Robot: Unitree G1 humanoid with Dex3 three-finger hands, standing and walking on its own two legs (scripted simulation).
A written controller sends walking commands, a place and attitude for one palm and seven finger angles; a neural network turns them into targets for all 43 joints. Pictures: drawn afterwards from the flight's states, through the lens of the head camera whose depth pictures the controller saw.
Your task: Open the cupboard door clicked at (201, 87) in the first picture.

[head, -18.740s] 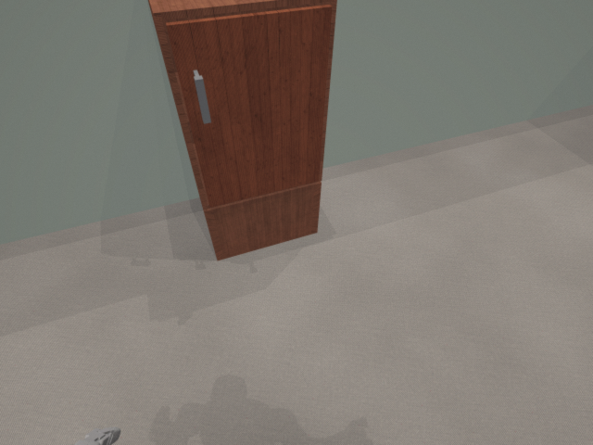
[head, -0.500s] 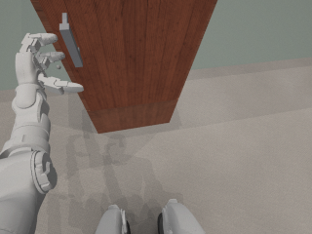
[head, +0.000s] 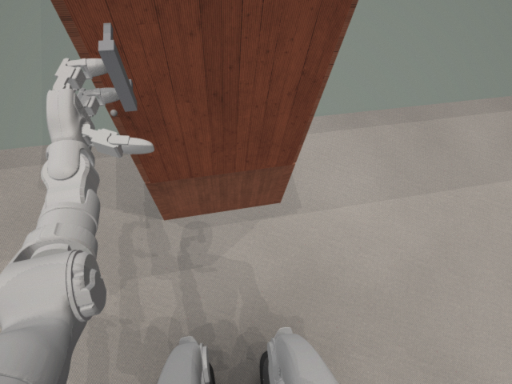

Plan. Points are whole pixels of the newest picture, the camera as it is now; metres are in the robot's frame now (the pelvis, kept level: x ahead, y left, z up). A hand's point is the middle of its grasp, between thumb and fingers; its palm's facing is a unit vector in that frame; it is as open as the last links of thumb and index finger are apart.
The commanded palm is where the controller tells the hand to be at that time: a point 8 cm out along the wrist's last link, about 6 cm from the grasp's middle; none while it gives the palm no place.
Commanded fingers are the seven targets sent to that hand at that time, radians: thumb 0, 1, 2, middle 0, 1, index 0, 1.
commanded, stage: slide the fingers in behind the handle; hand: left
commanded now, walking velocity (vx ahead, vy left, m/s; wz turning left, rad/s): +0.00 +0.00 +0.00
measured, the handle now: (119, 70) +0.59 +0.17 +0.07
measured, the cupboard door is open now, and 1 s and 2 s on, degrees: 0 0 16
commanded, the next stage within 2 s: close the thumb around the handle in 0.60 s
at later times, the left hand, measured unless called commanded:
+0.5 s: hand (115, 112) +0.52 +0.17 +0.06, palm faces +0.12 -0.99 -0.01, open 14.0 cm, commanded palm +0.49 +0.19 +0.06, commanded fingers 0.00 -0.50 0.30 -0.30 -1.20 -0.30 -1.20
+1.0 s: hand (119, 107) +0.53 +0.17 +0.06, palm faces +0.13 -0.99 -0.01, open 11.4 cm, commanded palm +0.50 +0.20 +0.06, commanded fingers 0.00 0.40 0.68 -0.36 -1.30 -0.36 -1.30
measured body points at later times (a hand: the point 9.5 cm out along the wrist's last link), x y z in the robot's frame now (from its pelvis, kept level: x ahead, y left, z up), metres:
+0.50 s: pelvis +0.00 +0.01 +0.00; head +0.14 +0.03 +0.42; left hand +0.50 +0.23 +0.06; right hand +0.00 -0.25 -0.12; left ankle +0.01 +0.10 -0.66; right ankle +0.01 -0.11 -0.66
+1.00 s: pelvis +0.00 +0.01 +0.00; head +0.15 +0.03 +0.42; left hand +0.51 +0.22 +0.06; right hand +0.00 -0.25 -0.12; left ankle +0.01 +0.10 -0.66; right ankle +0.01 -0.11 -0.66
